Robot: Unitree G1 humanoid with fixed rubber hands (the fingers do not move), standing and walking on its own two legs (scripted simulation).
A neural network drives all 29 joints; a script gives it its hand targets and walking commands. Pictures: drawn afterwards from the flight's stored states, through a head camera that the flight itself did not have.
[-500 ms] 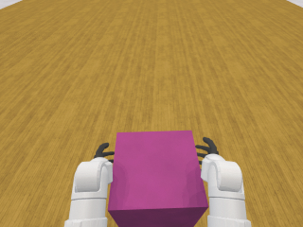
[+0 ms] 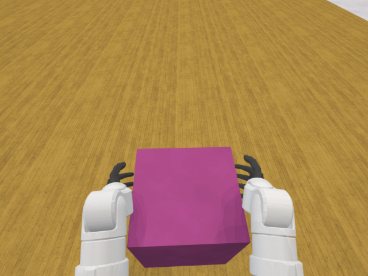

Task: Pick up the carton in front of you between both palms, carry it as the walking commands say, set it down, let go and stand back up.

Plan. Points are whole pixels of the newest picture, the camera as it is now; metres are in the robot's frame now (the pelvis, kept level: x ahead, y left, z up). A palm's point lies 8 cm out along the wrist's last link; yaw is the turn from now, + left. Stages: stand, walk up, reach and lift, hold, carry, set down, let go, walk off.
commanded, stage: carry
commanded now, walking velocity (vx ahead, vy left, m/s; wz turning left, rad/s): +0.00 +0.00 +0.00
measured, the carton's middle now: (184, 211) +0.31 +0.00 -0.02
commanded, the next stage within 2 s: hold in 1.94 s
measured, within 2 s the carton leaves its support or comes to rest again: neither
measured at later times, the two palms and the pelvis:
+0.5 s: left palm (136, 188) +0.30 +0.11 +0.08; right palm (271, 186) +0.31 -0.17 +0.09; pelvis +0.02 -0.03 +0.00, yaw -1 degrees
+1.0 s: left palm (131, 226) +0.25 +0.12 +0.02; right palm (270, 224) +0.25 -0.17 +0.03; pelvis -0.03 -0.02 -0.01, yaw -1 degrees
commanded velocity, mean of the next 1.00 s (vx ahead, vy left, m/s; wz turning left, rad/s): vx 0.00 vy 0.00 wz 0.00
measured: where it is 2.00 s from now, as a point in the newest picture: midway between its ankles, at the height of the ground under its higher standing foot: outside the picture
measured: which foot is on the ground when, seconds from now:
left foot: down 0.00-1.00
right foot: down 0.00-1.00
